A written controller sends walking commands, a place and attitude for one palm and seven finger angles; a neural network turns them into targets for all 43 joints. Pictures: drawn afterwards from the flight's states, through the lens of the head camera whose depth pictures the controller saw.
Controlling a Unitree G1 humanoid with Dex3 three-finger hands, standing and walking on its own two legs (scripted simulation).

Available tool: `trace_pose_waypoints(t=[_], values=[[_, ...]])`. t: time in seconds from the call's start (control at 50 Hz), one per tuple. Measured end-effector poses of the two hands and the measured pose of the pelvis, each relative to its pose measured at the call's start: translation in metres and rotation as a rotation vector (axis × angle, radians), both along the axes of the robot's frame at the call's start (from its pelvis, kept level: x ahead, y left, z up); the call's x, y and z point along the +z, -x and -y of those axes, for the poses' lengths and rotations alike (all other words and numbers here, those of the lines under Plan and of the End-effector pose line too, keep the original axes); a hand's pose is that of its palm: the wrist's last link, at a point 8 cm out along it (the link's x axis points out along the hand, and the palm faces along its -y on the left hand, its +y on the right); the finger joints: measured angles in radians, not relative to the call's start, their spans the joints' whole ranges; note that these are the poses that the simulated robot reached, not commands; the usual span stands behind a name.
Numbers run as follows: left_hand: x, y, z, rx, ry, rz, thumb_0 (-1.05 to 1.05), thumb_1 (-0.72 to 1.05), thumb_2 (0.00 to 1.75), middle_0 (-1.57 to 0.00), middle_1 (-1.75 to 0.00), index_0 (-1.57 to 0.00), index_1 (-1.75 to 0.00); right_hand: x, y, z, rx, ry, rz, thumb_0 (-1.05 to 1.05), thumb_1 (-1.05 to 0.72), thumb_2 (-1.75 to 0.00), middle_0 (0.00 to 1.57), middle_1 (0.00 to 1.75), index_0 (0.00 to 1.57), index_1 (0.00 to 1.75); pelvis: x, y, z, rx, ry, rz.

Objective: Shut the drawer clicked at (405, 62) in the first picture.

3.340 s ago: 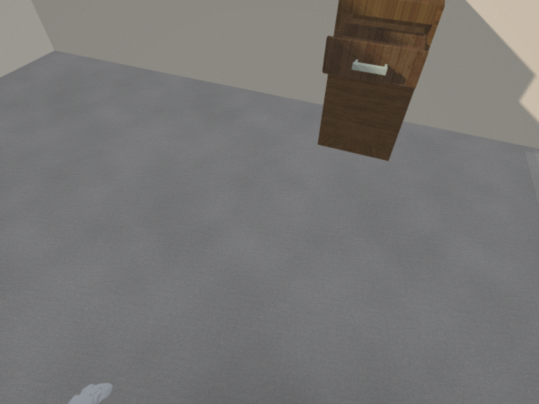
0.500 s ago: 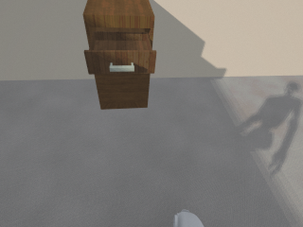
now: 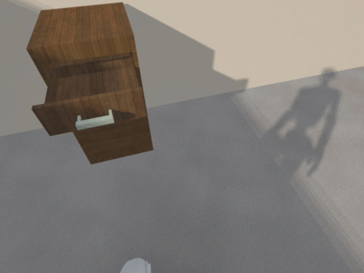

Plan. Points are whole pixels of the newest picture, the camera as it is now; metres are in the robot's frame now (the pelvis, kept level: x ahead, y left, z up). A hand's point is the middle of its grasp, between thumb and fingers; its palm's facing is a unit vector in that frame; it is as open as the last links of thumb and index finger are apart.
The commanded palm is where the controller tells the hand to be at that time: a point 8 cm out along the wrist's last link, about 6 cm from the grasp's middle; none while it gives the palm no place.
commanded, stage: walk to a spot facing it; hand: left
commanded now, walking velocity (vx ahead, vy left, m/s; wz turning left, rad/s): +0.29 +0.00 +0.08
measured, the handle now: (95, 118) +0.65 +0.35 -0.10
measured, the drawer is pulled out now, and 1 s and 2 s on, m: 0.30 0.30 0.30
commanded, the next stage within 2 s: turn to face it in 0.06 s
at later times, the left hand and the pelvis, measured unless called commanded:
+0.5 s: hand (95, 271) +0.17 +0.24 -0.18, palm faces +0.15 -0.98 -0.15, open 7.4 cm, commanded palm none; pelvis +0.15 +0.07 +0.00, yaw +5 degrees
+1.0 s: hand (105, 268) +0.17 +0.21 -0.15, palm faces +0.29 -0.92 -0.25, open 7.3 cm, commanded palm none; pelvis +0.16 +0.01 +0.00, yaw +15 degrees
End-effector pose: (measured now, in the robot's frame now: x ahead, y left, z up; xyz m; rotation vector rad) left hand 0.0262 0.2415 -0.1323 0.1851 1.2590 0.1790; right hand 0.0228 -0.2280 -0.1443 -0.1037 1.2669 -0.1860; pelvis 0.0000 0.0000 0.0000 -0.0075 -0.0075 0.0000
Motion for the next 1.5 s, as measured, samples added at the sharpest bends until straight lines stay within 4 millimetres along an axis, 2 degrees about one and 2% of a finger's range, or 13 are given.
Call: trace_pose_waypoints(t=[0.1, 0.2, 0.3, 0.36, 0.52, 0.62, 0.72, 0.84, 1.06, 1.16, 1.28, 1.38, 1.5], values=[[-0.005, 0.003, 0.001, 0.051, 0.036, -0.085, -0.01, 0.92, 0.9, -0.19, -0.3, -0.19, -0.3, 0.01, -0.09, 0.0, 0.067, 0.022, 0.092, 0.01, -0.93, -0.9, 0.2, 0.3, 0.2, 0.3, 0.001, -0.042, -0.011, 0.005, 0.011, -0.003], [-0.019, 0.005, 0.002, 0.118, 0.093, -0.184, 0.0, 0.91, 0.9, -0.19, -0.3, -0.2, -0.3, 0.012, -0.17, -0.027, 0.154, 0.029, 0.131, 0.01, -0.92, -0.9, 0.2, 0.3, 0.2, 0.3, -0.007, -0.088, -0.029, 0.018, 0.027, 0.004], [-0.038, -0.01, -0.008, 0.145, 0.137, -0.28, 0.0, 0.9, 0.9, -0.2, -0.3, -0.2, -0.3, 0.006, -0.223, -0.062, 0.188, 0.039, 0.176, 0.0, -0.91, -0.9, 0.2, 0.3, 0.2, 0.3, -0.02, -0.128, -0.051, 0.027, 0.021, 0.024], [-0.036, -0.04, -0.02, 0.135, 0.129, -0.251, 0.0, 0.9, 0.9, -0.2, -0.3, -0.2, -0.3, 0.009, -0.222, -0.077, 0.174, 0.03, 0.147, 0.0, -0.91, -0.9, 0.2, 0.3, 0.2, 0.3, -0.014, -0.14, -0.059, 0.032, 0.017, 0.038], [-0.023, -0.138, -0.049, 0.135, 0.084, -0.021, 0.0, 0.91, 0.9, -0.19, -0.3, -0.19, -0.3, 0.02, -0.216, -0.065, 0.163, 0.08, 0.057, -0.02, -0.95, -0.9, 0.21, 0.3, 0.21, 0.3, -0.001, -0.155, -0.067, 0.095, 0.019, 0.026], [-0.012, -0.17, -0.058, 0.139, 0.044, 0.057, 0.0, 0.92, 0.9, -0.19, -0.3, -0.19, -0.3, 0.016, -0.205, -0.06, 0.161, 0.061, 0.007, -0.01, -0.93, -0.9, 0.2, 0.3, 0.21, 0.3, 0.0, -0.161, -0.061, 0.132, 0.015, 0.02], [-0.001, -0.183, -0.053, 0.132, 0.004, 0.087, 0.0, 0.91, 0.9, -0.19, -0.3, -0.19, -0.3, 0.005, -0.194, -0.051, 0.153, 0.022, -0.028, 0.0, -0.91, -0.9, 0.2, 0.3, 0.21, 0.3, -0.001, -0.162, -0.048, 0.157, 0.005, 0.015], [0.005, -0.173, -0.03, 0.157, -0.039, 0.104, 0.0, 0.91, 0.9, -0.19, -0.3, -0.19, -0.3, -0.015, -0.186, -0.032, 0.165, -0.028, -0.075, 0.0, -0.91, -0.9, 0.2, 0.3, 0.21, 0.3, -0.007, -0.161, -0.025, 0.192, -0.01, 0.015], [0.006, -0.097, -0.004, 0.299, -0.003, 0.026, 0.0, 0.92, 0.9, -0.2, -0.3, -0.2, -0.3, -0.001, -0.208, -0.014, 0.288, 0.009, -0.097, 0.01, -0.91, -0.9, 0.2, 0.3, 0.2, 0.3, 0.003, -0.154, -0.015, 0.291, -0.02, 0.017], [-0.003, -0.045, 0.0, 0.373, 0.05, -0.066, 0.0, 0.91, 0.9, -0.2, -0.3, -0.2, -0.3, 0.009, -0.235, -0.032, 0.369, 0.039, -0.064, 0.01, -0.91, -0.9, 0.2, 0.3, 0.2, 0.3, 0.004, -0.154, -0.029, 0.313, -0.012, 0.004], [-0.023, 0.011, -0.007, 0.431, 0.136, -0.244, 0.0, 0.91, 0.9, -0.2, -0.3, -0.2, -0.3, 0.016, -0.266, -0.075, 0.41, 0.068, 0.053, 0.01, -0.91, -0.9, 0.2, 0.3, 0.2, 0.3, -0.006, -0.159, -0.061, 0.307, 0.004, 0.006], [-0.018, -0.009, -0.029, 0.389, 0.151, -0.27, 0.01, 0.91, 0.9, -0.19, -0.3, -0.19, -0.3, 0.023, -0.253, -0.093, 0.361, 0.065, 0.039, 0.0, -0.92, -0.9, 0.2, 0.3, 0.2, 0.3, 0.003, -0.176, -0.077, 0.297, 0.009, 0.015], [-0.015, -0.093, -0.062, 0.345, 0.113, -0.129, 0.01, 0.91, 0.9, -0.19, -0.3, -0.19, -0.3, 0.017, -0.218, -0.096, 0.313, 0.05, -0.126, 0.0, -0.92, -0.9, 0.2, 0.3, 0.21, 0.3, 0.006, -0.204, -0.086, 0.296, -0.004, 0.017]])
